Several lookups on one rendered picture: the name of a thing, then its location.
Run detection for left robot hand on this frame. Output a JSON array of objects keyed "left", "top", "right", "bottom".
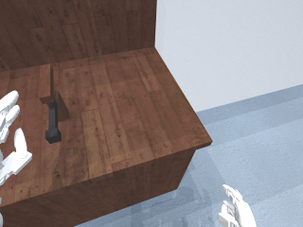
[{"left": 0, "top": 91, "right": 32, "bottom": 186}]

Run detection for counter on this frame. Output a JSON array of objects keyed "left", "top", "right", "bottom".
[{"left": 0, "top": 0, "right": 213, "bottom": 227}]

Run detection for tap lever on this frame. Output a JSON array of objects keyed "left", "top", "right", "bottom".
[{"left": 45, "top": 96, "right": 62, "bottom": 144}]

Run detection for right robot hand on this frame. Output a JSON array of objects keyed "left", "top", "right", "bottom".
[{"left": 219, "top": 184, "right": 257, "bottom": 227}]

